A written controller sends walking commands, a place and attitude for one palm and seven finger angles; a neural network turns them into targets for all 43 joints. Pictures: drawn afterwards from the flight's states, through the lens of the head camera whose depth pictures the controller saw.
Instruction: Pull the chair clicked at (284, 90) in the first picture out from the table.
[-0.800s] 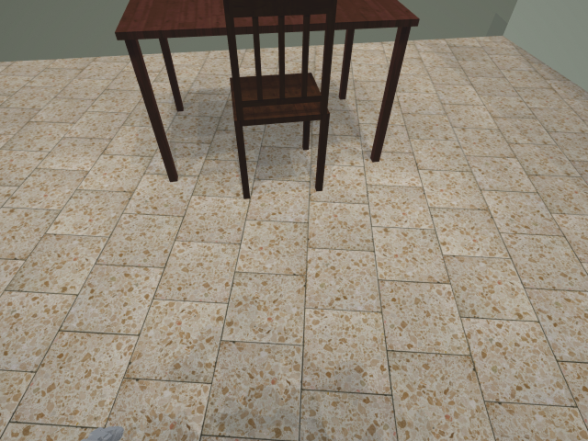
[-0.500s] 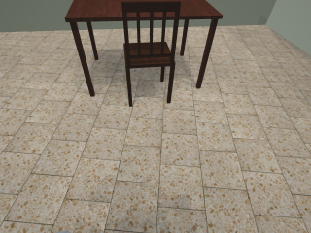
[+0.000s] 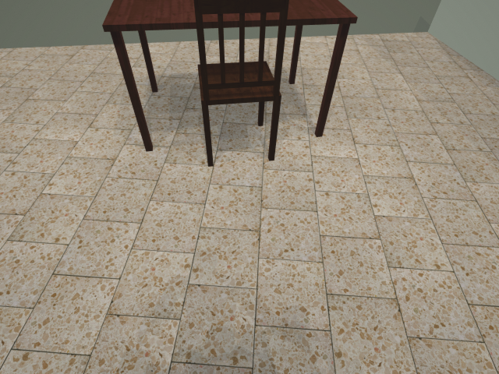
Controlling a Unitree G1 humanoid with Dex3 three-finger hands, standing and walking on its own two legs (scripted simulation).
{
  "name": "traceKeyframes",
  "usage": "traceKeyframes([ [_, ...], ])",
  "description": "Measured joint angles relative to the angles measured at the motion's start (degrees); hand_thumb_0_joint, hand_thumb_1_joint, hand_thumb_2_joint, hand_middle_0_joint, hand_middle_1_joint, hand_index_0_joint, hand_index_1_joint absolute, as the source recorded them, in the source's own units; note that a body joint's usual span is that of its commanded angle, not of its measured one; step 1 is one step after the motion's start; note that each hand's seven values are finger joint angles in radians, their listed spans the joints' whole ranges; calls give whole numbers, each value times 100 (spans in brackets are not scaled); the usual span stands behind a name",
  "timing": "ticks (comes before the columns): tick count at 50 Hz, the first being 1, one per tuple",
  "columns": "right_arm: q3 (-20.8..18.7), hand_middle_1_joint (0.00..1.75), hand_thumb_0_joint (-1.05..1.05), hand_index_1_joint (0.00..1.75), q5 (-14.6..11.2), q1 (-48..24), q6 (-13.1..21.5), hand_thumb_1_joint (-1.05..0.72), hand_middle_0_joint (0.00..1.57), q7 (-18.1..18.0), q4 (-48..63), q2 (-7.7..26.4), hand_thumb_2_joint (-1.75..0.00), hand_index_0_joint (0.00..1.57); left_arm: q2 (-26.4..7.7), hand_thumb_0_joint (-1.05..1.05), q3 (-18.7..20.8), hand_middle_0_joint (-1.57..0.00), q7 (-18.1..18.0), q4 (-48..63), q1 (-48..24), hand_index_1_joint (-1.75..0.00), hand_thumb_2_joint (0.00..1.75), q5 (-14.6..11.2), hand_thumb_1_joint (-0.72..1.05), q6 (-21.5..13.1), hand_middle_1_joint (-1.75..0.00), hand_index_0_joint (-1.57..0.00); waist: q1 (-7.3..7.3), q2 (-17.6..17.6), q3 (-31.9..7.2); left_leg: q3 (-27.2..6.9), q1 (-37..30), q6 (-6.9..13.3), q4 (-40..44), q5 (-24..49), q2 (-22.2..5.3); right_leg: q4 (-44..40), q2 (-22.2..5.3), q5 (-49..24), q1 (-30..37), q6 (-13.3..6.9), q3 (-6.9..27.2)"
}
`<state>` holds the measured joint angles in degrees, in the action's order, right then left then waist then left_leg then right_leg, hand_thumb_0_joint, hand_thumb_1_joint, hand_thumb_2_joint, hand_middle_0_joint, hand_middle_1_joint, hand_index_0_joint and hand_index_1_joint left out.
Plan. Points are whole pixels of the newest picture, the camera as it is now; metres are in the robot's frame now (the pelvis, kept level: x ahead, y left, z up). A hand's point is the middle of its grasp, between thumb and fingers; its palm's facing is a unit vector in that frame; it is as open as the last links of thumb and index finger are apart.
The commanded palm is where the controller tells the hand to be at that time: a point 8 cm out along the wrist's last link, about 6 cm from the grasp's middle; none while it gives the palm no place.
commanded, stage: stand and wait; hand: left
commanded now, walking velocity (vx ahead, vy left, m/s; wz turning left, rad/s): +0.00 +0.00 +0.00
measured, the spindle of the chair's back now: (241, 49) +1.40 +0.12 -0.09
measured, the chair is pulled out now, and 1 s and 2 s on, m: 0.00 0.00 0.00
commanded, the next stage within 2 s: look at it before walking up in 0.02 s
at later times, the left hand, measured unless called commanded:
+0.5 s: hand out of the picture +0.08 +0.24 -0.16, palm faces -0.04 -0.95 -0.32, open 7.3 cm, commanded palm none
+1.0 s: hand out of the picture +0.07 +0.20 -0.18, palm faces -0.10 -0.97 -0.24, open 7.3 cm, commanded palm none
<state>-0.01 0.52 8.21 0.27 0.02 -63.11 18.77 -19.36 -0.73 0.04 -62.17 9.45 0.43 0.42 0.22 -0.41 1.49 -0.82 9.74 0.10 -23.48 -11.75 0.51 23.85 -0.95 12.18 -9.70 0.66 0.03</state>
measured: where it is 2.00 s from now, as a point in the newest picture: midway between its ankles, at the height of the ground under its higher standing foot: (279, 338)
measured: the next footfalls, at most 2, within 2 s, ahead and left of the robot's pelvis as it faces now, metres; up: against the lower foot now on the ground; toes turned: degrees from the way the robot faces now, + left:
left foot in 1.56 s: +0.43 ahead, +0.02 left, +0.00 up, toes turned -13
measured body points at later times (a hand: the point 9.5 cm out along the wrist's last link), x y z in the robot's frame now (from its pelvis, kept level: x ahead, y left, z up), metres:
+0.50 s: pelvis +0.01 +0.00 +0.00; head +0.02 +0.00 +0.45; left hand +0.08 +0.29 -0.14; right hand +0.08 -0.30 -0.13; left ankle +0.01 +0.12 -0.74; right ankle +0.01 -0.13 -0.74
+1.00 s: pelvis +0.04 -0.01 -0.01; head +0.04 -0.01 +0.44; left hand +0.08 +0.25 -0.16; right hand +0.07 -0.28 -0.15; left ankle +0.01 +0.12 -0.74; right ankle +0.01 -0.12 -0.73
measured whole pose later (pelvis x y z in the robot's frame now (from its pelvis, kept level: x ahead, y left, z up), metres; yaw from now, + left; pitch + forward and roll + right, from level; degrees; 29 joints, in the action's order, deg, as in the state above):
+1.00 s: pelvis +0.04 -0.01 -0.01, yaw -8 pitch -1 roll +1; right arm -1.2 1.1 12.2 0.3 0.0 -60.7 14.2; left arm -14.9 1.0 1.7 -60.1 17.3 1.1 2.5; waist 1.7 -0.7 -0.2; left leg 5.9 7.9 -0.5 -28.0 -19.5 -2.3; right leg 39.3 0.3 24.3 -15.9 -0.7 1.2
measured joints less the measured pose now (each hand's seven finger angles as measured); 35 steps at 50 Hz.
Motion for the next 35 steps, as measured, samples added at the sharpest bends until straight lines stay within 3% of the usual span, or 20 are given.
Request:
traceKeyframes([
  [35,15,30,1,30,-10,-160,19,-90,20,-8,-52,-19,-90,20,23,1,-11,-20,-5,-10,-94,-30,90,1,91,-39,-30,-21,2,-23,33,29,-157,-29,196,-16,-41,-193,38,1,139,-20,29],
])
